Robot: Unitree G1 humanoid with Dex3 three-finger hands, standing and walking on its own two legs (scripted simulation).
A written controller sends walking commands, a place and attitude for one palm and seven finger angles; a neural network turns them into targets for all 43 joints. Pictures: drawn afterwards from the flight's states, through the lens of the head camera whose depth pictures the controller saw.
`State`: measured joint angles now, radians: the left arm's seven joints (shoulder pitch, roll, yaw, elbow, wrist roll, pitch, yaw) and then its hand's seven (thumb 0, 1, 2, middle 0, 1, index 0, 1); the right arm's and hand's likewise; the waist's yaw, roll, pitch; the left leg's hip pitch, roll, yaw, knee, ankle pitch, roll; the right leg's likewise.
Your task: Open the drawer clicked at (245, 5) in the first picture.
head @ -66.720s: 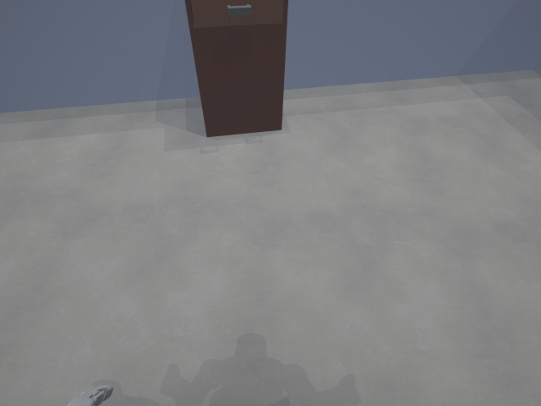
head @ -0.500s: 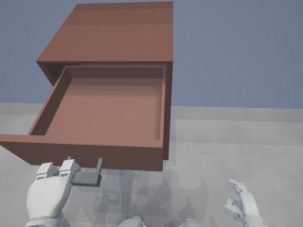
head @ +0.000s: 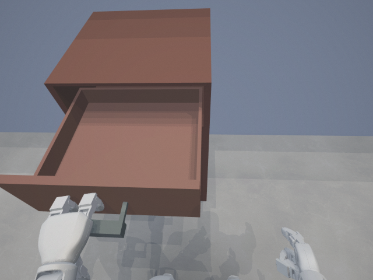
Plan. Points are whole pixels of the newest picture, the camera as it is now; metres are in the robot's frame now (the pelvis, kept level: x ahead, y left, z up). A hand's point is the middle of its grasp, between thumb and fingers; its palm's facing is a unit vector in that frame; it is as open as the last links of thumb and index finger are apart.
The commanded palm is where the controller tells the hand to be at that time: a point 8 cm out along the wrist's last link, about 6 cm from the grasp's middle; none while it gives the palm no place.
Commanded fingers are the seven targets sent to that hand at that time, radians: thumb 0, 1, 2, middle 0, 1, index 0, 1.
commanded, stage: lift the hand off the handle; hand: left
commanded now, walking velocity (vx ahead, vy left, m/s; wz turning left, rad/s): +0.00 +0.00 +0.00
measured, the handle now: (102, 217) +0.24 +0.22 -0.01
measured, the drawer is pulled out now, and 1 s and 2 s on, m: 0.30 0.30 0.30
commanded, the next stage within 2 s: draw the hand back to the body in 1.08 s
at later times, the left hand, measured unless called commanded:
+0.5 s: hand (64, 226) +0.20 +0.25 +0.06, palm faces +0.02 -0.09 -1.00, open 13.4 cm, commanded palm +0.18 +0.24 +0.13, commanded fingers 0.00 -0.50 0.30 -0.30 -1.20 -0.30 -1.20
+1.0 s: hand (45, 207) +0.20 +0.24 +0.14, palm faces +0.08 -0.09 -0.99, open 13.8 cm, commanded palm +0.17 +0.24 +0.19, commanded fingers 0.00 -0.50 0.30 -0.30 -1.20 -0.30 -1.20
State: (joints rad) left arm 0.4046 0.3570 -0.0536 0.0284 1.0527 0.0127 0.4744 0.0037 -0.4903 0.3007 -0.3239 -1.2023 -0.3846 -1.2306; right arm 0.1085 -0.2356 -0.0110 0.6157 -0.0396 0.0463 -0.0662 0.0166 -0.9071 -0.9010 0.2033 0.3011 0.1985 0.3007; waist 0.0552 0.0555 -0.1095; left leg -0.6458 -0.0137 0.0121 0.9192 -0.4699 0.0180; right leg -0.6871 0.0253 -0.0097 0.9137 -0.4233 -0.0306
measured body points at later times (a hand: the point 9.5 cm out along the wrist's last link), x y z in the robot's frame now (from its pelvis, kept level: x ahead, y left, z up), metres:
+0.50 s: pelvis +0.01 +0.01 +0.02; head +0.04 -0.03 +0.47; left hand +0.19 +0.25 +0.11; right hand +0.24 -0.20 -0.07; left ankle -0.01 +0.11 -0.69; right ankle +0.02 -0.10 -0.69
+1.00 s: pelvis +0.02 +0.00 +0.04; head +0.03 -0.04 +0.49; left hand +0.19 +0.24 +0.19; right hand +0.25 -0.20 -0.05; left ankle -0.01 +0.11 -0.69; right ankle +0.02 -0.10 -0.69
